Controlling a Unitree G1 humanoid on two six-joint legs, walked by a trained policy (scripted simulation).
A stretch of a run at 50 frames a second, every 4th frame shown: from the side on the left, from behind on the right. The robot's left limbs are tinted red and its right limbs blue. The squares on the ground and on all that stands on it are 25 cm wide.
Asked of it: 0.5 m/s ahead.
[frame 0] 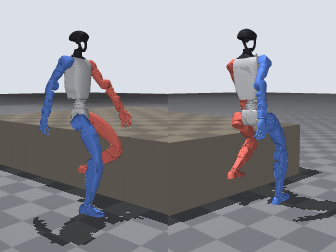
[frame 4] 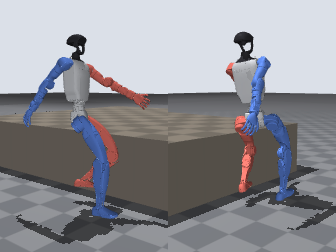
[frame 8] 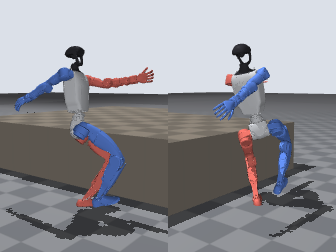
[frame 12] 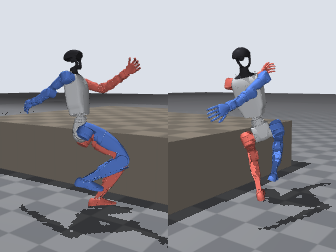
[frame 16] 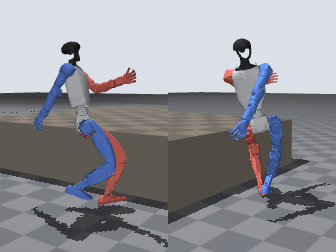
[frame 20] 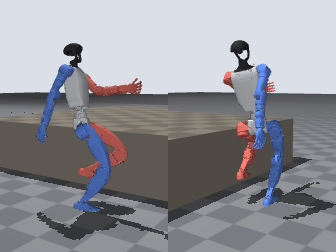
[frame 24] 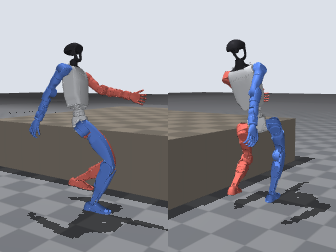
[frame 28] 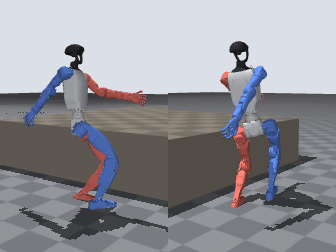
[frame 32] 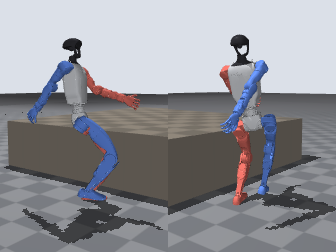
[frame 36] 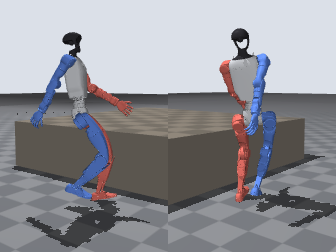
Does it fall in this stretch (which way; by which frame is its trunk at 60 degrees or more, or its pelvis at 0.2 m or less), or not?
no
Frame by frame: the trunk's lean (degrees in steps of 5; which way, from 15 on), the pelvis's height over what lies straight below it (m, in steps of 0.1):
0: 5, 0.7
4: 10, 0.7
8: 15 to its left, 0.6
12: 15 to its left, 0.6
16: 15 backward and to its left, 0.7
20: 15 backward and to its left, 0.7
24: 20 to its left, 0.7
28: 10, 0.7
32: 10, 0.7
36: 10, 0.8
